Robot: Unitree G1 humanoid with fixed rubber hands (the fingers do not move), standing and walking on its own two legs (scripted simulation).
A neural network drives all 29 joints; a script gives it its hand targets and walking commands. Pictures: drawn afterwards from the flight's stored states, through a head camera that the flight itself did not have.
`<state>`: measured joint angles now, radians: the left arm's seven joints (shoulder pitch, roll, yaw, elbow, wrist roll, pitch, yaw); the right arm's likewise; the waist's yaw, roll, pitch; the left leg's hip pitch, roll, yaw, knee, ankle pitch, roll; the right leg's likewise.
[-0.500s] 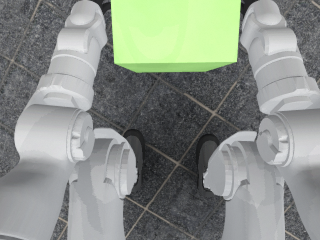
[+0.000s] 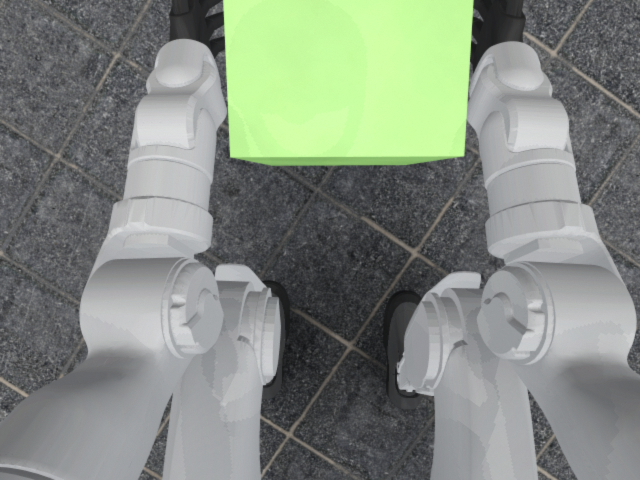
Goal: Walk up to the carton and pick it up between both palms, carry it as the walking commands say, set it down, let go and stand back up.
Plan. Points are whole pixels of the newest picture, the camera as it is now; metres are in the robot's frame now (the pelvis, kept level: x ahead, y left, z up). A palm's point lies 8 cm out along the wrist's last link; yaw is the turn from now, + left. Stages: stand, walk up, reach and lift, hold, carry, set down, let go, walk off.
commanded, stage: reach and lift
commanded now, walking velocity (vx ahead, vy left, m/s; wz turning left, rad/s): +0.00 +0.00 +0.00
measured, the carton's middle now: (341, 67) +0.55 +0.02 -0.18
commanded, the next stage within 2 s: none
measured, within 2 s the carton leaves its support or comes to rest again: neither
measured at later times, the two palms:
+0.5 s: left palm (169, 28) +0.53 +0.16 -0.05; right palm (531, 31) +0.54 -0.12 -0.05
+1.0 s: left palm (120, 9) +0.50 +0.16 +0.03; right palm (596, 11) +0.51 -0.12 +0.03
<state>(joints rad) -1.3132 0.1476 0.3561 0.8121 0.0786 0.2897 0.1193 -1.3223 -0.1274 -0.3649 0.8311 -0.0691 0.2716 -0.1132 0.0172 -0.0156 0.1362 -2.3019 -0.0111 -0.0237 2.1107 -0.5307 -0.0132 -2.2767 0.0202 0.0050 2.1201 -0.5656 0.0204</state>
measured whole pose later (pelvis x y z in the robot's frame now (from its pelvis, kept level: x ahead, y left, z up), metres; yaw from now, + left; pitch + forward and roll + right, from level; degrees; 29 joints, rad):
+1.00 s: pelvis +0.00 +0.00 +0.10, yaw +0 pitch +45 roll +0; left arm -1.09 0.00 0.49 0.62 0.24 0.40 0.04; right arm -1.10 0.02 -0.47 0.64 -0.22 0.39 -0.05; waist 0.01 -0.01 -0.12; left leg -2.08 -0.02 -0.02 1.78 -0.48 -0.02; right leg -2.06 0.03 0.02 1.79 -0.51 0.02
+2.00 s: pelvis +0.03 +0.00 +0.22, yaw +1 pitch +36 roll +0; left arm -0.79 -0.11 0.49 0.55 0.29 0.41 0.01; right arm -0.80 0.11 -0.47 0.59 -0.28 0.39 -0.01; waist 0.01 -0.01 -0.22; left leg -1.57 -0.02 -0.03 1.37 -0.44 -0.01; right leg -1.55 0.03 0.02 1.38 -0.46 0.01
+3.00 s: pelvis +0.07 +0.00 +0.35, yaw +1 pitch +18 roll +0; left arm -0.48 -0.21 0.44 0.39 0.34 0.42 -0.04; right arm -0.49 0.21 -0.42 0.42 -0.35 0.40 0.05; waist 0.00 -0.01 -0.08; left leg -0.80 -0.01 -0.03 0.74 -0.26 -0.01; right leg -0.79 0.01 0.03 0.75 -0.28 0.00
